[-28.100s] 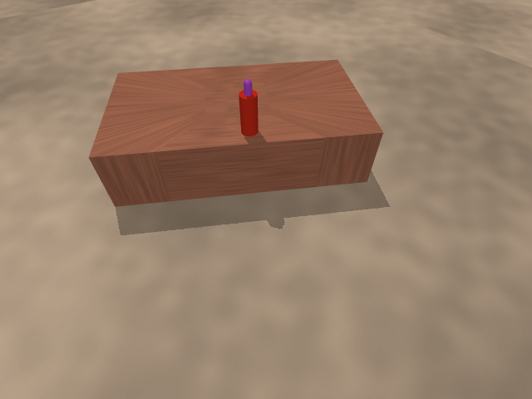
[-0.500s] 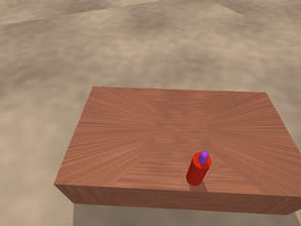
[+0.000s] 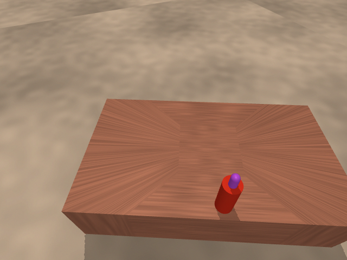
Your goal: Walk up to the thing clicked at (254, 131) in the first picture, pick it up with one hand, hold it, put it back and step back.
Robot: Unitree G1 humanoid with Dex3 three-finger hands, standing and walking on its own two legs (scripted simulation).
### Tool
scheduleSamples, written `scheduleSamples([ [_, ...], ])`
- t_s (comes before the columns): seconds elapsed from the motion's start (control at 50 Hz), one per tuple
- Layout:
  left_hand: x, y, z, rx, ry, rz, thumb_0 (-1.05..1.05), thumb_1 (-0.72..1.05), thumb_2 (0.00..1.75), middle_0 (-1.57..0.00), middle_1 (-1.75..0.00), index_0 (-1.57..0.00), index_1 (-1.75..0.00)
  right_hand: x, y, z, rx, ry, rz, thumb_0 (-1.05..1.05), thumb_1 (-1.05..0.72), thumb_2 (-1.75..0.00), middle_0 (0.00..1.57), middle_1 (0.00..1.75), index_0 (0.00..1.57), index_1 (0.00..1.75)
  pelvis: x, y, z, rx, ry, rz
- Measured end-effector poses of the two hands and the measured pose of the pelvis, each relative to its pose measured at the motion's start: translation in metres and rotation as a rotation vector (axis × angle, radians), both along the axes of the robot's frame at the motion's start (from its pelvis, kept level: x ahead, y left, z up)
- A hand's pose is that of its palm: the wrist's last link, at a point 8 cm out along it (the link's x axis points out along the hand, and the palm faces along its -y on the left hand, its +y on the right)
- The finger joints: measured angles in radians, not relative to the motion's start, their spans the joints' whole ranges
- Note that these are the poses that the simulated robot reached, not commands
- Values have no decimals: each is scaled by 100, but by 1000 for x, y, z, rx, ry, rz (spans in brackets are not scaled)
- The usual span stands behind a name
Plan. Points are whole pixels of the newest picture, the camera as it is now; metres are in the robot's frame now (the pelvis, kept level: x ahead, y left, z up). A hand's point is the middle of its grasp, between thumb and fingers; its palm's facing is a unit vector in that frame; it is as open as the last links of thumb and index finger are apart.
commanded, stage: stand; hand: right
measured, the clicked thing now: (229, 191) +0.43 -0.21 -0.32
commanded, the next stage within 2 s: step back in 0.14 s
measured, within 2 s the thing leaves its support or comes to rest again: neither
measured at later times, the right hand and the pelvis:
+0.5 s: hand out of the picture +0.01 -0.24 -0.17, palm faces -0.04 +0.90 -0.44, open 7.4 cm; pelvis -0.06 +0.04 -0.03, yaw +1 degrees
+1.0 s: hand out of the picture -0.06 -0.23 -0.18, palm faces +0.01 +0.93 -0.37, open 7.4 cm; pelvis -0.15 +0.04 -0.02, yaw -2 degrees
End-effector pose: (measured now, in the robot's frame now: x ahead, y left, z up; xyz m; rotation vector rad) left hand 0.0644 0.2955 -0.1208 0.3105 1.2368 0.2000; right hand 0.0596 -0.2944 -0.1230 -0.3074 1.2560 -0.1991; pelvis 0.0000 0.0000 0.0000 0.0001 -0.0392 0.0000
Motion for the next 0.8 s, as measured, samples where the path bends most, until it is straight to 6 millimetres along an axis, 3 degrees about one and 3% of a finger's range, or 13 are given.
scheduleSamples([
  [0.16,3,0,1,-2,-9,7,1,90,90,-20,-30,-20,-30,2,-2,0,1,-2,0,0,-90,-90,20,30,21,30,0,-1,-1,0,5,1],
  [0.32,3,19,-5,29,-39,14,1,90,90,-20,-30,-20,-30,-1,-11,-5,-33,-22,-4,0,-90,-90,20,30,21,30,-29,7,-13,-6,6,5],
  [0.42,12,40,-15,39,-79,-35,1,90,90,-20,-30,-20,-30,-22,-4,-3,-79,-23,-8,0,-90,-90,20,30,21,30,-47,27,-24,-4,19,9],
  [0.52,20,57,-28,20,-139,-35,1,90,90,-20,-30,-20,-30,-62,15,-3,-115,38,8,0,-90,-90,20,30,21,30,-66,45,-32,-10,13,19],
  [0.62,3,57,-26,5,-122,-38,1,90,90,-20,-30,-20,-30,-88,31,5,-111,61,-5,0,-90,-90,20,30,21,30,-79,50,-22,-23,25,8],
  [0.8,-47,52,-22,29,-55,-86,1,90,90,-20,-30,-20,-30,-101,32,-6,-74,-56,-21,0,-90,-90,20,30,21,30,-110,47,-26,-8,15,-50],
])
